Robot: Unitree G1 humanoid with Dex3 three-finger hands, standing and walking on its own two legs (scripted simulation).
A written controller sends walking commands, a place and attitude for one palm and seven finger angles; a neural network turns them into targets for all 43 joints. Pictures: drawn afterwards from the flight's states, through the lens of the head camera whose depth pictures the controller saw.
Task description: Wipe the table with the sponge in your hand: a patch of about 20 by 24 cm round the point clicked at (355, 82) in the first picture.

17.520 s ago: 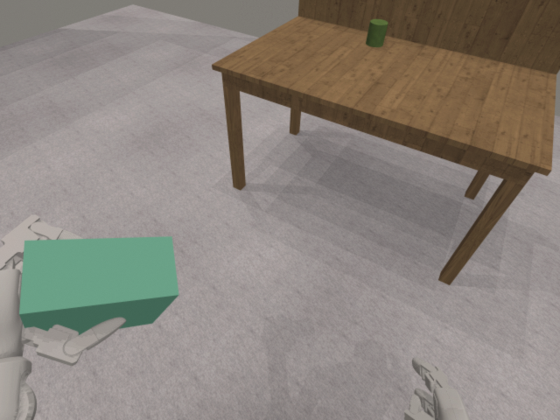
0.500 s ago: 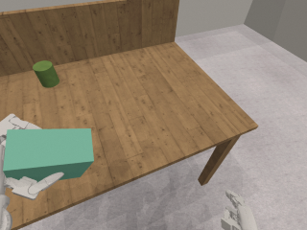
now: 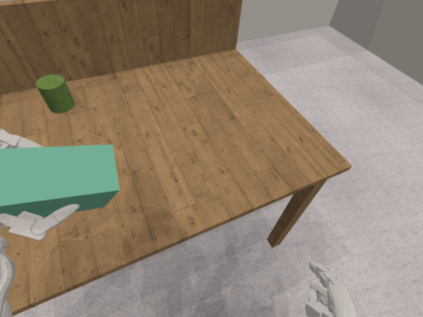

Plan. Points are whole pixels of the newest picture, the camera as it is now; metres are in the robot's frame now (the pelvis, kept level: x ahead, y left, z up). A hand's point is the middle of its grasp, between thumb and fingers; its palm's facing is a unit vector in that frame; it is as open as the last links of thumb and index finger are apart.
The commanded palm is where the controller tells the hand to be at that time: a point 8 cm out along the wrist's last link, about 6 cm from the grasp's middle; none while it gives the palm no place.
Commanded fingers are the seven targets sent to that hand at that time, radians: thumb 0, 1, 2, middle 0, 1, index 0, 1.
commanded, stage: come to a stop and stand still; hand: left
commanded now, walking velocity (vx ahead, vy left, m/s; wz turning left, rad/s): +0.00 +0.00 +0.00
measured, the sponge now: (77, 182) +0.26 +0.23 +0.15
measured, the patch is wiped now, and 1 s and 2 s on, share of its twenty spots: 0.00 0.00 0.00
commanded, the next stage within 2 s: look again from close up in 0.70 s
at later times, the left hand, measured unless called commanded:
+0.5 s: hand (21, 225) +0.19 +0.27 +0.16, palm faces +0.40 -0.85 -0.34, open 10.5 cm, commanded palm +0.13 +0.30 +0.18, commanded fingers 0.00 0.10 1.30 -1.20 -1.60 -1.20 -1.60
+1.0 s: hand (20, 220) +0.20 +0.27 +0.16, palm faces +0.35 -0.86 -0.38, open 10.5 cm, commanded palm +0.13 +0.31 +0.18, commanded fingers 0.00 0.10 1.30 -1.20 -1.60 -1.20 -1.60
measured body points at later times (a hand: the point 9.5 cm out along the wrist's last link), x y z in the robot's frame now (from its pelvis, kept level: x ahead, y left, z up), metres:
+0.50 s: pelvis -0.02 +0.01 +0.01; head -0.01 +0.04 +0.46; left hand +0.16 +0.31 +0.18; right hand +0.17 -0.20 -0.06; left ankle +0.01 +0.09 -0.73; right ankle -0.01 -0.11 -0.73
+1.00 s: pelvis -0.02 +0.02 +0.01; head +0.01 +0.05 +0.46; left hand +0.17 +0.31 +0.18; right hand +0.16 -0.20 -0.06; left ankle +0.01 +0.09 -0.73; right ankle -0.01 -0.11 -0.73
